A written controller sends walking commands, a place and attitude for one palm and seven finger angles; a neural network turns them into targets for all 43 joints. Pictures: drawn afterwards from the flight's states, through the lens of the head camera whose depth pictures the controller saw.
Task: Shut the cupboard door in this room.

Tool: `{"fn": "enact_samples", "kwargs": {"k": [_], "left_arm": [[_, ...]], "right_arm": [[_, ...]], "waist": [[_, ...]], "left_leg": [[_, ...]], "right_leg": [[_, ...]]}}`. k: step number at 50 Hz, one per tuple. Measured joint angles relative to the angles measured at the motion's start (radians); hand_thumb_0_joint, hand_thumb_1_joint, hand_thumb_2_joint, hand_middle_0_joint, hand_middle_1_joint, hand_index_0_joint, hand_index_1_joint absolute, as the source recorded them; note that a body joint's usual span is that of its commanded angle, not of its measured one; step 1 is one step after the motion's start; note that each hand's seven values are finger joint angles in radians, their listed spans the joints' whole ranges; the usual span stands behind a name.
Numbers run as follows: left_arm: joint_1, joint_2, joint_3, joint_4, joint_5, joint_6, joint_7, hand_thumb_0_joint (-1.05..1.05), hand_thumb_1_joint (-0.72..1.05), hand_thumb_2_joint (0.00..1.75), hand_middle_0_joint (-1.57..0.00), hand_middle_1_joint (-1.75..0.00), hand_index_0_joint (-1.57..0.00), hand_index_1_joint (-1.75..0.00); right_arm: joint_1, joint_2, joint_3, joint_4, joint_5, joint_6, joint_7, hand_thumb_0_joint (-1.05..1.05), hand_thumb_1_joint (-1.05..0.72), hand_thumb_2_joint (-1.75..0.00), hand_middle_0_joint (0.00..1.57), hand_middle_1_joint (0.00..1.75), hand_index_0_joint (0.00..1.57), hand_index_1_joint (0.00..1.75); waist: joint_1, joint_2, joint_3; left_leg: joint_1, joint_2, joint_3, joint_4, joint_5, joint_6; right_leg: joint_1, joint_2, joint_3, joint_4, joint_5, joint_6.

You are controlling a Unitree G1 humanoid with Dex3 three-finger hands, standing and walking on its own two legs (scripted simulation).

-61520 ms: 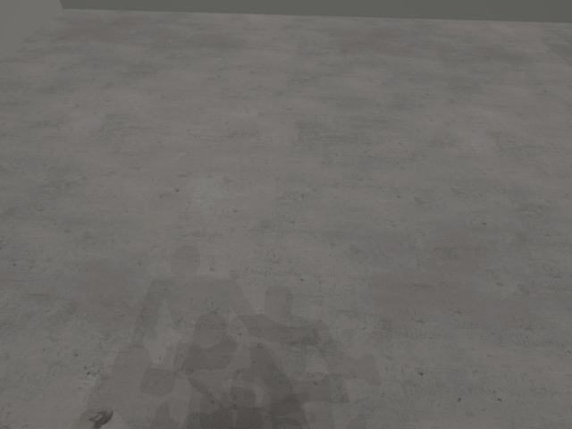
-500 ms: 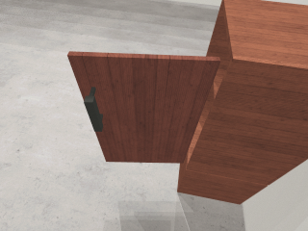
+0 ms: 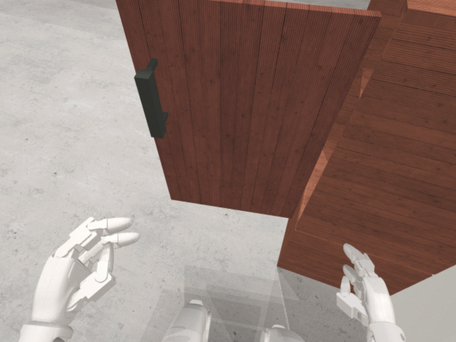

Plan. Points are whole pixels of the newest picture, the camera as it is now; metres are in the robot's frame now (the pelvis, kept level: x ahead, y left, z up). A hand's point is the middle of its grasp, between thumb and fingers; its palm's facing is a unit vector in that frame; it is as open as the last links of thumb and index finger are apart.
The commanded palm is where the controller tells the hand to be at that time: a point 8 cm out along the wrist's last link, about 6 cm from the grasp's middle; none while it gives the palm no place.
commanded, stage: raise the hand and make a fist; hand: left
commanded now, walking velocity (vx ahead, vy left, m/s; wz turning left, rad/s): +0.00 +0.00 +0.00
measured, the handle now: (155, 99) +0.50 +0.21 +0.13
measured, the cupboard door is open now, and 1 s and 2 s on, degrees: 100 100 100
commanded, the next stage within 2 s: bring the fist close to the handle in 1.34 s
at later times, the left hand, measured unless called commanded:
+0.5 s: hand (100, 248) +0.22 +0.21 +0.10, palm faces -0.04 -1.00 -0.02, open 3.3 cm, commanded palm +0.20 +0.27 +0.11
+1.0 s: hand (82, 220) +0.24 +0.23 +0.14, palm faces -0.04 -1.00 -0.03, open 3.1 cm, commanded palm +0.22 +0.28 +0.14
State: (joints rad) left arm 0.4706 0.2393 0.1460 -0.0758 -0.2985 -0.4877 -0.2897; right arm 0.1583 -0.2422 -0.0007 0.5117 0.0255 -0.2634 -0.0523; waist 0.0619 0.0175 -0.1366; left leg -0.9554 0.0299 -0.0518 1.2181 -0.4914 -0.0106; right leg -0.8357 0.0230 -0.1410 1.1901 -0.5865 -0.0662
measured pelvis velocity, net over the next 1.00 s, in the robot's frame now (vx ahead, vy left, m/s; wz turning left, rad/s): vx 0.01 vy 0.05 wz -0.02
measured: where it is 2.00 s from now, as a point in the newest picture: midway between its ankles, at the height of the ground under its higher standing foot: outside the picture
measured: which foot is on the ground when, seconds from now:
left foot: down 0.00-1.00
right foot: down 0.00-1.00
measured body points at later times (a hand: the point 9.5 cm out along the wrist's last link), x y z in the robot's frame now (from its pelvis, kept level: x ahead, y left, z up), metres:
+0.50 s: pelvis +0.01 +0.04 +0.03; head +0.06 +0.05 +0.48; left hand +0.22 +0.27 +0.10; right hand +0.18 -0.21 -0.04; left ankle +0.06 +0.12 -0.64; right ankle +0.01 -0.08 -0.64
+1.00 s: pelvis +0.01 +0.05 +0.05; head +0.04 +0.05 +0.50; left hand +0.24 +0.29 +0.14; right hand +0.18 -0.18 -0.01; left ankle +0.06 +0.12 -0.64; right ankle +0.01 -0.08 -0.64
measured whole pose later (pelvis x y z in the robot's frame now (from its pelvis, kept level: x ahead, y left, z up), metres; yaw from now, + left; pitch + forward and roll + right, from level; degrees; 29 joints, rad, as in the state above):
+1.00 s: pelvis +0.01 +0.05 +0.05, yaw -1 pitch +7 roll -3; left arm 0.34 0.28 0.16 -0.11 -0.31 -0.23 -0.25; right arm 0.27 -0.25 0.06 0.53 0.05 -0.21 -0.05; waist 0.02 0.04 -0.09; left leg -0.66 0.00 0.01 0.93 -0.40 0.05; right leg -0.54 0.00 -0.08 0.87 -0.45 0.00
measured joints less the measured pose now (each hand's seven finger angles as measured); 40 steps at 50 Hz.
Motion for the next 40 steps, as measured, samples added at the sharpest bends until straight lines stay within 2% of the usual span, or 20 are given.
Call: {"fn": "enact_samples", "kwargs": {"k": [4,6,8,10,13,18,22,29,40], "left_arm": [[-0.069,0.008,-0.007,0.012,-0.011,0.108,-0.055,0.01,0.90,0.90,-0.63,-0.77,-0.63,-0.77],[-0.074,0.009,-0.002,0.018,-0.012,0.165,-0.054,0.01,0.90,0.90,-0.67,-0.81,-0.67,-0.81],[-0.059,0.005,0.007,0.015,-0.016,0.194,-0.034,0.01,0.90,0.90,-0.71,-0.85,-0.71,-0.85],[-0.039,0.000,0.014,0.004,-0.017,0.190,-0.007,0.01,0.90,0.90,-0.75,-0.89,-0.74,-0.89],[-0.012,-0.004,0.015,-0.017,-0.016,0.149,0.026,0.01,0.90,0.90,-0.80,-0.95,-0.80,-0.95],[0.000,-0.005,-0.008,-0.038,-0.006,0.108,0.040,0.01,0.90,0.90,-0.89,-1.05,-0.89,-1.05],[-0.005,0.002,-0.030,-0.056,0.009,0.125,0.054,0.01,0.90,0.90,-0.96,-1.13,-0.96,-1.13],[-0.020,0.012,-0.032,-0.086,0.018,0.164,0.083,0.01,0.90,0.90,-1.09,-1.27,-1.09,-1.27],[-0.076,0.029,-0.021,-0.060,0.018,0.229,0.066,0.01,0.90,0.90,-1.26,-1.45,-1.26,-1.45]], "right_arm": [[0.029,0.034,0.026,0.024,0.011,0.032,-0.006,0.02,-0.90,-0.90,0.20,0.30,0.20,0.30],[0.053,0.048,0.028,0.030,0.013,0.050,-0.008,0.02,-0.90,-0.90,0.20,0.30,0.20,0.30],[0.080,0.054,0.025,0.032,0.012,0.061,-0.009,0.02,-0.90,-0.90,0.20,0.30,0.20,0.30],[0.106,0.052,0.018,0.034,0.009,0.064,-0.009,0.02,-0.90,-0.90,0.20,0.30,0.20,0.30],[0.135,0.036,0.007,0.037,0.005,0.060,-0.007,0.02,-0.90,-0.90,0.20,0.30,0.20,0.30],[0.142,0.001,-0.005,0.037,0.006,0.057,-0.006,0.02,-0.90,-0.90,0.20,0.30,0.20,0.30],[0.123,-0.011,-0.005,0.022,0.009,0.058,-0.007,0.02,-0.90,-0.90,0.20,0.30,0.20,0.30],[0.092,0.003,0.021,-0.020,0.012,0.064,-0.001,0.02,-0.90,-0.90,0.20,0.30,0.20,0.30],[0.091,0.015,0.066,-0.033,0.014,0.066,0.008,0.02,-0.90,-0.90,0.20,0.30,0.20,0.30]], "waist": [[-0.014,0.015,0.004],[-0.027,0.019,0.005],[-0.040,0.022,0.007],[-0.049,0.023,0.010],[-0.054,0.022,0.011],[-0.055,0.018,0.016],[-0.054,0.015,0.025],[-0.050,0.014,0.025],[-0.039,0.019,0.035]], "left_leg": [[0.014,0.002,0.010,-0.028,0.011,0.002],[0.038,0.003,0.025,-0.056,0.018,0.008],[0.064,0.003,0.038,-0.084,0.025,0.015],[0.085,0.001,0.050,-0.108,0.031,0.022],[0.097,-0.003,0.061,-0.125,0.036,0.032],[0.096,-0.012,0.068,-0.122,0.036,0.047],[0.111,-0.016,0.070,-0.127,0.037,0.056],[0.167,-0.021,0.068,-0.169,0.052,0.065],[0.247,-0.028,0.063,-0.236,0.075,0.068]], "right_leg": [[0.010,0.002,0.011,-0.029,0.017,0.008],[0.027,0.002,0.025,-0.053,0.028,0.015],[0.047,0.001,0.039,-0.080,0.039,0.021],[0.064,-0.001,0.050,-0.102,0.049,0.027],[0.074,-0.005,0.061,-0.119,0.057,0.035],[0.076,-0.014,0.067,-0.122,0.060,0.048],[0.095,-0.018,0.069,-0.134,0.066,0.056],[0.158,-0.021,0.067,-0.190,0.089,0.066],[0.245,-0.023,0.063,-0.268,0.117,0.071]]}}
